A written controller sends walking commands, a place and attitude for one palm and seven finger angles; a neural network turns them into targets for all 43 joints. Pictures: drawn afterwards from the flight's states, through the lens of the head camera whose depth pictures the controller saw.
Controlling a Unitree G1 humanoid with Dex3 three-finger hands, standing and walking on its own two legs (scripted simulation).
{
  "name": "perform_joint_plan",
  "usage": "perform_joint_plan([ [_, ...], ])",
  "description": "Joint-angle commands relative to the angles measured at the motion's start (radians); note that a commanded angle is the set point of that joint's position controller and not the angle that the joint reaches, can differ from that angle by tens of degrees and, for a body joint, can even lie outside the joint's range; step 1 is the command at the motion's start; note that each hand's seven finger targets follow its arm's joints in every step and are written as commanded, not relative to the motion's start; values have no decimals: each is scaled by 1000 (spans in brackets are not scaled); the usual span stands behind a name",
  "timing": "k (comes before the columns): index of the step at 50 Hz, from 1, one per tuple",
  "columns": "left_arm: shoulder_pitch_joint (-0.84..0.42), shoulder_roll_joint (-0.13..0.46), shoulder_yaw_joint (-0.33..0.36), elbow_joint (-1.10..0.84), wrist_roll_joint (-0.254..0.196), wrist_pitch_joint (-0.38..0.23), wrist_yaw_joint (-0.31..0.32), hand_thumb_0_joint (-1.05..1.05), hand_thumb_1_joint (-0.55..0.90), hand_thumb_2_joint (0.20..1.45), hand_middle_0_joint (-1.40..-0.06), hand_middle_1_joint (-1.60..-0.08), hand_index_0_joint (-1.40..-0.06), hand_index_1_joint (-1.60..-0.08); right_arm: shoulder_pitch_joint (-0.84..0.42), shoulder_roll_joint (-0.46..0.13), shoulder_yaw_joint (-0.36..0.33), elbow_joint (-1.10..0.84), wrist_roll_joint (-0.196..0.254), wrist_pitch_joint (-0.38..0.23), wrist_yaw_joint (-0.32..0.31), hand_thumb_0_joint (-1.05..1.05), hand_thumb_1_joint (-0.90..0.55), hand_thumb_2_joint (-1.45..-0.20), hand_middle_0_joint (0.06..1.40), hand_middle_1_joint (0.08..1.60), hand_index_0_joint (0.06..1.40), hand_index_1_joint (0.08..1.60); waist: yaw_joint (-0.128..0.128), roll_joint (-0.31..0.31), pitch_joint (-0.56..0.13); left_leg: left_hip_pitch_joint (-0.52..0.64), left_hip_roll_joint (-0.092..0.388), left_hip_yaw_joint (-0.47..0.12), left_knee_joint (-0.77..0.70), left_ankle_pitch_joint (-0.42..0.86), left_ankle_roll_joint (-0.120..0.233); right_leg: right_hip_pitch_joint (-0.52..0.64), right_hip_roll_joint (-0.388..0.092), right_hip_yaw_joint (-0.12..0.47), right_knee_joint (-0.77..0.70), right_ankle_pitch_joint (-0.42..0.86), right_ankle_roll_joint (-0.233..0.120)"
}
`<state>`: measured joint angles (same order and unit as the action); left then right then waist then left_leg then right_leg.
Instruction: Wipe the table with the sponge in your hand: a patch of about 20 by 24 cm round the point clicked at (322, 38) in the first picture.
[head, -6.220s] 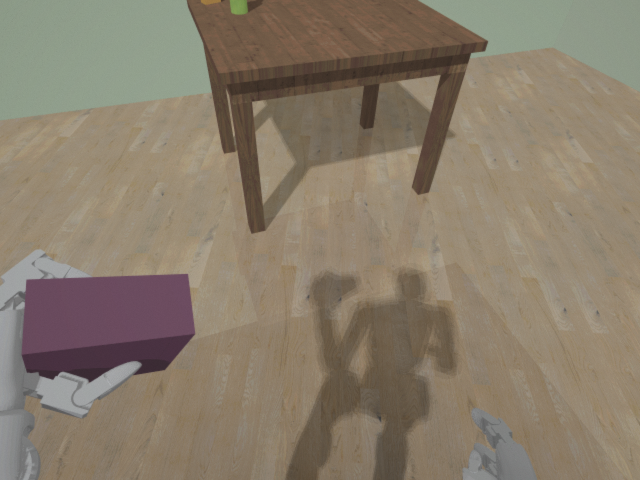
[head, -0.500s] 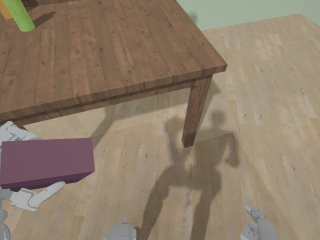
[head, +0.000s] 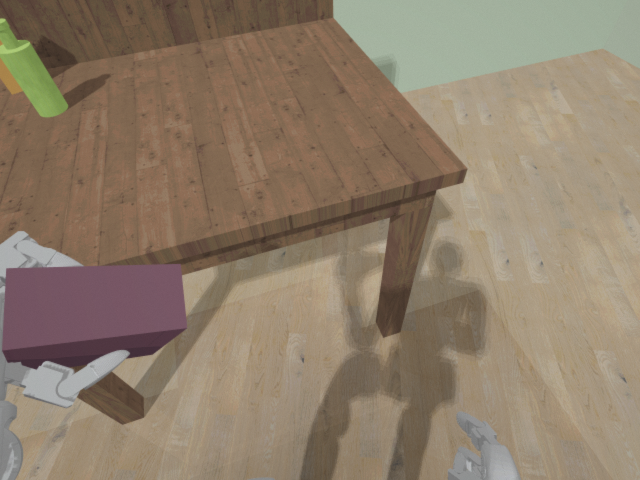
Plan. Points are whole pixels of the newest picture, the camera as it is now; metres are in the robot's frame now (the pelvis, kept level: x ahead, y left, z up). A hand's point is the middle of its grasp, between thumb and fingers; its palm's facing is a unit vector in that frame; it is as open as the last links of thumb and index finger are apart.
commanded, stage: take the last steps up to it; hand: left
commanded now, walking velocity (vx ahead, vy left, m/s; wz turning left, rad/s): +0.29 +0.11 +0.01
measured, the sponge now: (120, 318) +0.23 +0.21 +0.15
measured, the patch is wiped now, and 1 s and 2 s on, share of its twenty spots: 0.00 0.00 0.00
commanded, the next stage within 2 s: come to a stop and stand still in 0.82 s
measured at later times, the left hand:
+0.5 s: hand (73, 221) +0.32 +0.29 +0.18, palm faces +0.40 -0.82 -0.41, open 10.2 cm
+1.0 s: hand (122, 197) +0.37 +0.26 +0.18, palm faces +0.34 -0.83 -0.44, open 10.2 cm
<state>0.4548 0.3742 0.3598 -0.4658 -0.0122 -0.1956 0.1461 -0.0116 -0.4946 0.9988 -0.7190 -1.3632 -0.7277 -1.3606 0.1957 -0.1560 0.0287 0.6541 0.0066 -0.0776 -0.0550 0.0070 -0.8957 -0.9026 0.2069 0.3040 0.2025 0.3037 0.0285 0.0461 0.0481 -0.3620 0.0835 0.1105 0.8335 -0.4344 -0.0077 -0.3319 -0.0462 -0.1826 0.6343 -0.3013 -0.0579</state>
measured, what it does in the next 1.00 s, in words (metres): walks ahead: left foot, then right foot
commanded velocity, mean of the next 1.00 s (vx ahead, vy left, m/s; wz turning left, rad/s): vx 0.16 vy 0.07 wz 0.00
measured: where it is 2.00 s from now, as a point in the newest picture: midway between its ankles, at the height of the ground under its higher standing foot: outside the picture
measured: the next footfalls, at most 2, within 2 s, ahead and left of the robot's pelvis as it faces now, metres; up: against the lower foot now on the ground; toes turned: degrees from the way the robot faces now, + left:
left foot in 0.34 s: +0.18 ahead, +0.16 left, +0.00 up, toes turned +9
right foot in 0.70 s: +0.18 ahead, -0.07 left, +0.00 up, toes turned -9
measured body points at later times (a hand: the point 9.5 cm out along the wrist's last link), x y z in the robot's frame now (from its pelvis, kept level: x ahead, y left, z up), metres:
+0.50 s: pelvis +0.09 +0.04 +0.01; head +0.12 +0.06 +0.45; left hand +0.30 +0.33 +0.21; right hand +0.27 -0.18 -0.07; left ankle +0.14 +0.15 -0.72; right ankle +0.06 -0.07 -0.66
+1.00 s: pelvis +0.15 +0.03 +0.01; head +0.19 +0.03 +0.46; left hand +0.34 +0.30 +0.20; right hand +0.31 -0.24 -0.07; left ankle +0.18 +0.16 -0.71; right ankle +0.14 -0.07 -0.72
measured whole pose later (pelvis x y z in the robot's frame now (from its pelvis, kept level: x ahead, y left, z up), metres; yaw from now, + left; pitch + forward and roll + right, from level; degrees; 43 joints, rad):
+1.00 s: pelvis +0.15 +0.03 +0.01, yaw +0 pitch +0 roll +2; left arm 0.52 0.37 0.34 -0.55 -0.01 -0.21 0.16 -0.01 -0.50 1.00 -0.72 -1.36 -0.73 -1.36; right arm 0.18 -0.26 -0.03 0.59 0.00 -0.04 -0.07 0.01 -0.90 -0.90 0.20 0.30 0.20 0.30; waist -0.02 -0.04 0.08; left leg -0.36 0.05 0.11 0.64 -0.29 -0.03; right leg -0.22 -0.07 -0.15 0.51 -0.29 -0.03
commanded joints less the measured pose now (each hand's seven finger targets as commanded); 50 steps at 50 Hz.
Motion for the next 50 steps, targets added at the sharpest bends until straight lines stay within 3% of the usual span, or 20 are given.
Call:
perform_joint_plan([
  [1,-120,183,127,-217,-19,-79,24,0,100,1300,-1200,-1600,-1200,-1600,-99,-135,-56,-147,-4,-44,0,0,-900,-900,200,300,200,300,-24,-152,-99,-376,9,-131,432,44,-23,315,-377,508,-367,135,-123],
  [3,-55,168,116,-213,-7,-93,21,0,100,1300,-1200,-1600,-1200,-1600,-108,-135,-55,-141,-8,-30,0,0,-900,-900,200,300,200,300,-24,-107,-102,-358,13,-105,398,102,-30,297,-316,322,-326,398,-82],
  [6,-6,186,141,-267,-7,-110,30,0,100,1300,-1200,-1600,-1200,-1600,-87,-136,-66,-165,-12,-23,3,0,-900,-900,200,300,200,300,-27,-122,-146,-249,19,-38,120,135,-25,307,-291,192,-293,543,-76],
  [11,64,186,173,-298,-18,-100,49,0,100,1300,-1200,-1600,-1200,-1600,-76,-124,-79,-223,-10,-24,1,0,-900,-900,200,300,200,300,6,-193,-177,-107,-34,68,-185,148,-7,359,-268,185,-245,569,-76],
  [15,-18,167,139,-304,-15,-96,51,0,100,1300,-1200,-1600,-1200,-1600,-38,-150,-100,-219,-6,-24,-16,0,-900,-900,200,300,200,300,-32,-111,-179,180,-45,85,-403,280,6,216,-207,136,-85,379,-14],
  [16,-48,169,134,-314,-14,-106,51,0,100,1300,-1200,-1600,-1200,-1600,-28,-166,-107,-219,-4,-27,-20,0,-900,-900,200,300,200,300,-47,2,-203,305,13,1,-430,318,40,113,-160,104,72,297,19],
  [17,-59,166,133,-318,-16,-112,50,0,100,1300,-1200,-1600,-1200,-1600,-40,-189,-116,-224,0,-29,-18,0,-900,-900,200,300,200,300,-38,212,-223,438,211,-259,-440,501,136,-95,-47,50,272,-77,69],
  [18,-81,178,125,-286,-11,-123,44,0,100,1300,-1200,-1600,-1200,-1600,-37,-179,-106,-227,3,-35,-12,0,-900,-900,200,300,200,300,-34,240,-209,387,325,-453,-512,478,220,-180,6,91,456,-368,68],
  [19,-98,234,154,-292,-12,-128,34,0,100,1300,-1200,-1600,-1200,-1600,-64,-174,-95,-215,-11,-49,-16,0,-900,-900,200,300,200,300,-28,258,-192,336,350,-502,-539,391,241,-222,-21,150,552,-335,68],
  [20,-92,219,149,-286,-7,-122,31,0,100,1300,-1200,-1600,-1200,-1600,-62,-165,-95,-200,-6,-51,-13,0,-900,-900,200,300,200,300,-36,189,-155,292,342,-467,-535,371,258,-260,-47,169,580,-288,75],
  [24,-22,168,124,-388,-14,-111,17,0,100,1300,-1200,-1600,-1200,-1600,-71,-159,-88,-189,2,-69,2,0,-900,-900,200,300,200,300,-17,201,-151,183,215,-177,-529,375,188,-175,-54,101,420,-122,92],
  [33,-60,134,105,-214,-16,-62,25,0,100,1300,-1200,-1600,-1200,-1600,-69,-149,-65,-173,0,-59,-25,0,-900,-900,200,300,200,300,-25,105,-151,94,166,-80,-403,142,96,151,16,11,-156,-10,92],
  [34,-86,140,100,-218,-11,-62,25,0,100,1300,-1200,-1600,-1200,-1600,-65,-138,-62,-177,1,-53,-26,0,-900,-900,200,300,200,300,-34,48,-151,59,124,-49,-325,93,72,185,-35,86,-229,23,65],
  [36,-121,183,126,-181,-17,-47,27,0,100,1300,-1200,-1600,-1200,-1600,-73,-116,-48,-186,-3,-47,-22,0,-900,-900,200,300,200,300,-26,-309,-120,-157,-56,37,-21,-86,-4,236,-305,530,-346,76,-67],
  [37,-104,178,116,-158,-27,-44,24,0,100,1300,-1200,-1600,-1200,-1600,-87,-138,-65,-181,-1,-46,-16,0,-900,-900,200,300,200,300,-7,-363,-110,-222,-45,-38,173,-96,-8,254,-374,615,-381,105,-113],
  [39,-122,188,125,-226,-21,-56,32,0,100,1300,-1200,-1600,-1200,-1600,-110,-124,-46,-171,1,-33,-7,0,-900,-900,200,300,200,300,-20,-192,-123,-290,-19,-113,286,-46,-20,322,-383,525,-322,330,-144],
  [40,-95,177,120,-234,-15,-70,33,0,100,1300,-1200,-1600,-1200,-1600,-113,-116,-37,-166,-3,-27,-8,0,-900,-900,200,300,200,300,-21,-147,-128,-268,-8,-102,265,-18,-24,322,-346,397,-293,473,-119],
  [42,-41,170,122,-238,-7,-82,34,0,100,1300,-1200,-1600,-1200,-1600,-117,-119,-41,-170,-10,-18,-11,0,-900,-900,200,300,200,300,-24,-156,-137,-184,-16,-55,136,27,-24,287,-291,260,-266,632,-80],
  [47,33,176,148,-305,-15,-86,46,0,100,1300,-1200,-1600,-1200,-1600,-98,-123,-61,-218,-16,-14,-12,0,-900,-900,200,300,200,300,-1,-156,-162,-29,-51,28,-188,120,-13,279,-252,215,-242,539,-71],
  [50,20,173,142,-334,-21,-79,51,0,100,1300,-1200,-1600,-1200,-1600,-59,-136,-77,-229,-11,-6,-21,0,-900,-900,200,300,200,300,-28,-84,-206,186,-39,16,-419,348,-15,240,-182,153,-114,467,1],
])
